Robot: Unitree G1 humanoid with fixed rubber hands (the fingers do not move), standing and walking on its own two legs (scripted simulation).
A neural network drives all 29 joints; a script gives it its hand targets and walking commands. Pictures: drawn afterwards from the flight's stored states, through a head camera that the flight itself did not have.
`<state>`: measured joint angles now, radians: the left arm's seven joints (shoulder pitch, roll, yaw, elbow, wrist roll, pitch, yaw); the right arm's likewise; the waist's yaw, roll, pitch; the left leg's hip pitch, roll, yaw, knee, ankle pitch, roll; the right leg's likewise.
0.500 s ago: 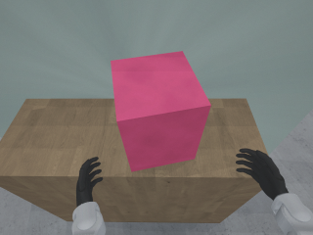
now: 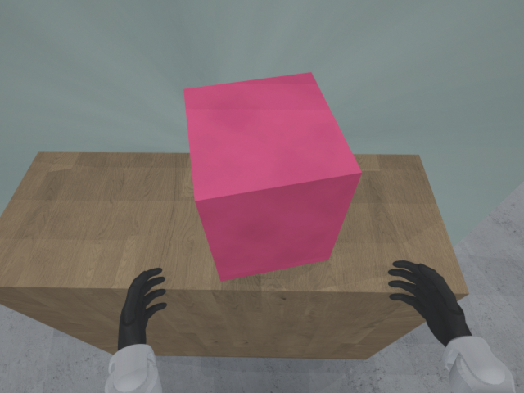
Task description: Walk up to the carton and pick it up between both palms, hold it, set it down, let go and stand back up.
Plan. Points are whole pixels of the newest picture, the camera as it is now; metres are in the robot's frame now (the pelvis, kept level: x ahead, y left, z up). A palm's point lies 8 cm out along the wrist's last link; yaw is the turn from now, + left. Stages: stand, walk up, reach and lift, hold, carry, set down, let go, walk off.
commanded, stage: set down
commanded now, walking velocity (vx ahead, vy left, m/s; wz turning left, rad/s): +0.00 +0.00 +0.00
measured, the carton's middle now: (263, 182) +0.43 +0.02 +0.05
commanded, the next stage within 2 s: let go in 1.66 s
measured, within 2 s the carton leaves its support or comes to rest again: neither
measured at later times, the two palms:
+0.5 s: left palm (129, 342) +0.20 +0.22 -0.03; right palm (432, 329) +0.21 -0.21 -0.01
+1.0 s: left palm (127, 353) +0.19 +0.23 -0.06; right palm (427, 331) +0.20 -0.21 -0.01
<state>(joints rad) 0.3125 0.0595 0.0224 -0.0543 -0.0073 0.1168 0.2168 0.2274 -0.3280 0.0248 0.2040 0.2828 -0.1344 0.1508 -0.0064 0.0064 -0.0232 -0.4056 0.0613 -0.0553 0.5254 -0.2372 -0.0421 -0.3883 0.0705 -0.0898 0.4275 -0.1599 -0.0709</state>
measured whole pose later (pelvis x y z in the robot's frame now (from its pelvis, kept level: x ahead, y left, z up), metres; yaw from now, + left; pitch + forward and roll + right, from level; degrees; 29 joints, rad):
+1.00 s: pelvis +0.01 +0.01 +0.00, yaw +0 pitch +7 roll -1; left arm 0.29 0.22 0.02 0.17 -0.01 0.15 0.06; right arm 0.24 -0.19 0.02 0.34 0.14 -0.27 0.03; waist -0.02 -0.04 -0.01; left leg -0.40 0.06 -0.05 0.53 -0.25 -0.04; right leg -0.38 0.06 -0.09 0.43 -0.17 -0.07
